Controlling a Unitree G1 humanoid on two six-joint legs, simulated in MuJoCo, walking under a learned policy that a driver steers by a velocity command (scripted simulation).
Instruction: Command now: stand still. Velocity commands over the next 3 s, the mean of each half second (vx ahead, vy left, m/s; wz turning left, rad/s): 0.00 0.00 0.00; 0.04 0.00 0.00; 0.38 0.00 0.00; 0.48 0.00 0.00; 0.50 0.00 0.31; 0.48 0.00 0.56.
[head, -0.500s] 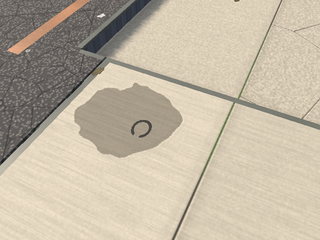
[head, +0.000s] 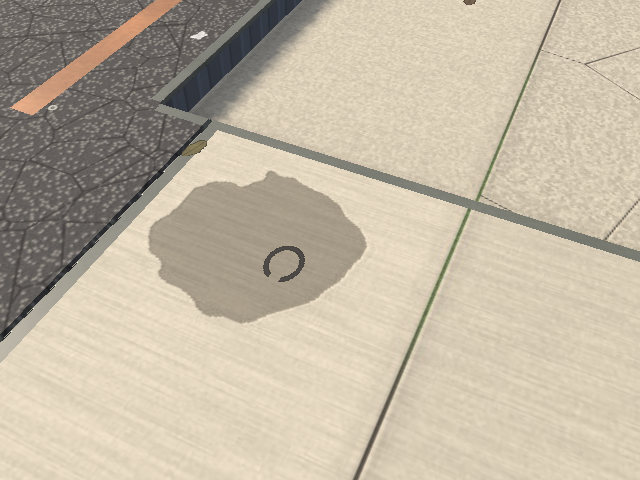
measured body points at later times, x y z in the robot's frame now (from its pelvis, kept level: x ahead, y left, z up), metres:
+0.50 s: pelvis +0.00 +0.01 +0.00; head +0.01 +0.01 +0.45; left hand +0.04 +0.27 -0.15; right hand +0.02 -0.24 -0.15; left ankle -0.03 +0.10 -0.74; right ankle +0.03 -0.14 -0.74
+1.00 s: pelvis +0.01 +0.00 +0.00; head +0.01 +0.00 +0.45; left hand +0.03 +0.26 -0.15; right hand -0.01 -0.25 -0.15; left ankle -0.03 +0.10 -0.74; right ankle +0.01 -0.13 -0.72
